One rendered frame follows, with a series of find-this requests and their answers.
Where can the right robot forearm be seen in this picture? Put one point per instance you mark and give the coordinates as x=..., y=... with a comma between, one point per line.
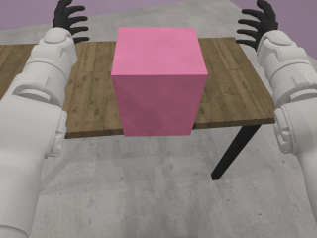
x=290, y=74

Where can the left robot hand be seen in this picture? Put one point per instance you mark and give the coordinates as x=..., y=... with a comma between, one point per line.
x=61, y=20

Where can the right robot hand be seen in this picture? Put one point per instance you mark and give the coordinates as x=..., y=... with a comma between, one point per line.
x=267, y=23

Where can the table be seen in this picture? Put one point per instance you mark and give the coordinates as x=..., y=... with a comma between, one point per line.
x=233, y=95

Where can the carton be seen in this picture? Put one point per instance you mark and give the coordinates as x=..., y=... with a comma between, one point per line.
x=158, y=75

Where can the left robot forearm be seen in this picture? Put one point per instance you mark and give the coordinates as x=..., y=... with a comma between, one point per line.
x=47, y=70

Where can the right robot upper arm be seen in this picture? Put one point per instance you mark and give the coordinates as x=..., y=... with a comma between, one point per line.
x=295, y=131

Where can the left robot upper arm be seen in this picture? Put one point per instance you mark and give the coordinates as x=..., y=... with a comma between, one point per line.
x=30, y=131

